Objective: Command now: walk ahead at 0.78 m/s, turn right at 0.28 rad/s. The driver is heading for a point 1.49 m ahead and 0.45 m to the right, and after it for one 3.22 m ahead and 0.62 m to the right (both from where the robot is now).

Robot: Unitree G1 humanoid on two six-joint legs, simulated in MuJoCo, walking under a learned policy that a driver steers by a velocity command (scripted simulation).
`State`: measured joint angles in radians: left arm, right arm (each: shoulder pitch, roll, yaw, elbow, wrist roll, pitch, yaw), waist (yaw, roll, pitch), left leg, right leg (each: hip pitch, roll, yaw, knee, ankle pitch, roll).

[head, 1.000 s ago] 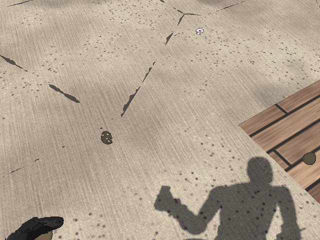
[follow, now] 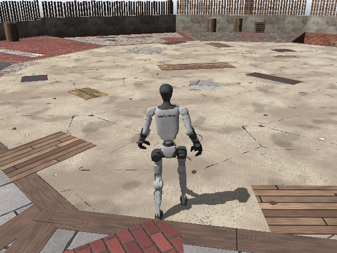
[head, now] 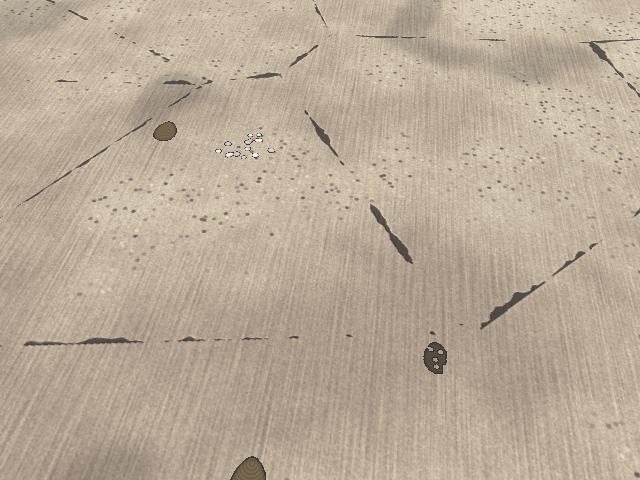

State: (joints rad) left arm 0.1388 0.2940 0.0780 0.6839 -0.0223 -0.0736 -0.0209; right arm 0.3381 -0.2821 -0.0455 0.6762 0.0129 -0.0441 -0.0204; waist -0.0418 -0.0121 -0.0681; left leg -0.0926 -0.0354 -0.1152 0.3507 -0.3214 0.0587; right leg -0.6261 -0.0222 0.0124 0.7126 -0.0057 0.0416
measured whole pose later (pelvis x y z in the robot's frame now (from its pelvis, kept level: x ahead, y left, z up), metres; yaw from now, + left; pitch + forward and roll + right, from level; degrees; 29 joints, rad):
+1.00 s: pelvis +0.80 -0.39 -0.03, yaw -23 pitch +0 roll +2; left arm -0.05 0.27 -0.01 0.55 -0.01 -0.14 -0.03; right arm 0.63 -0.28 -0.07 0.80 0.04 -0.07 0.00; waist -0.14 0.00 0.00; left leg 0.05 -0.02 -0.21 0.45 -0.49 -0.01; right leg -0.52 -0.05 0.11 0.60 -0.10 0.01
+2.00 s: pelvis +1.68 -0.51 -0.03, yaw +9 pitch -1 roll -1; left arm 0.23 0.30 0.05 0.67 -0.01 -0.10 -0.04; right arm 0.30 -0.28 -0.02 0.79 0.00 -0.09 0.02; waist 0.00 0.01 0.06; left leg -0.16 -0.07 -0.09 1.23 -0.38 0.08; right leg -0.44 0.12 -0.03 0.60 -0.16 -0.10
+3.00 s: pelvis +2.56 -0.67 -0.01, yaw -18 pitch -1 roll -2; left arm 0.33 0.27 0.06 0.77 0.02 -0.09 -0.03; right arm 0.29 -0.30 -0.05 0.80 0.05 -0.06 0.00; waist 0.03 0.04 0.04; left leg -0.55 0.12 -0.06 1.29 -0.24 0.04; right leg -0.21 0.00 -0.16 0.49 -0.27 -0.03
